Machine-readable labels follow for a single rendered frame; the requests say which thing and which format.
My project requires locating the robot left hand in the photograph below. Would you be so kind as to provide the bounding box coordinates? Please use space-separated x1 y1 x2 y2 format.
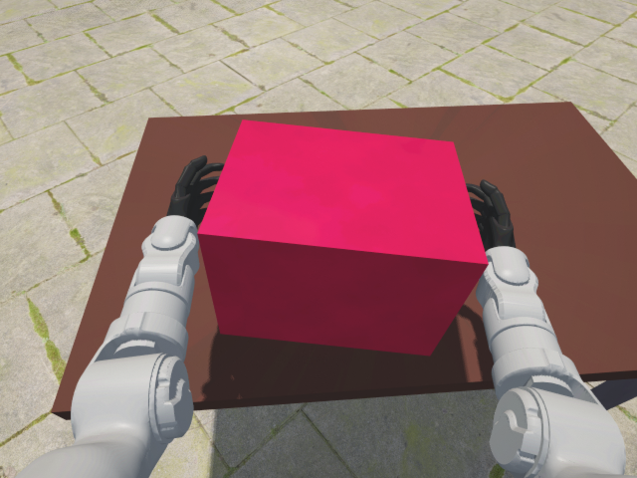
166 155 225 228

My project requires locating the left robot forearm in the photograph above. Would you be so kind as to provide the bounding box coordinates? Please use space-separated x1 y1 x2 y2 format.
71 215 200 438

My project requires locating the robot right upper arm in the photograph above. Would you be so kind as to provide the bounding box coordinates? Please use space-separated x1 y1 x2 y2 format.
490 386 637 478

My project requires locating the table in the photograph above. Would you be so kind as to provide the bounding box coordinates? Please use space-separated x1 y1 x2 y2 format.
51 102 637 420

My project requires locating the right robot forearm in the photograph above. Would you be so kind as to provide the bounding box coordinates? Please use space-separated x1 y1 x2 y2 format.
476 246 626 475

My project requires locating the carton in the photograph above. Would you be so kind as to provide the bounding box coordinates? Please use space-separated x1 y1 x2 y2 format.
197 119 489 356

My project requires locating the robot left upper arm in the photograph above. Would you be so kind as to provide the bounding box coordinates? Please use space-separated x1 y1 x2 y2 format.
15 353 194 478

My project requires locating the robot right hand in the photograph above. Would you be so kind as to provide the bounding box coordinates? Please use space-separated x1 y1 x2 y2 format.
466 179 516 252

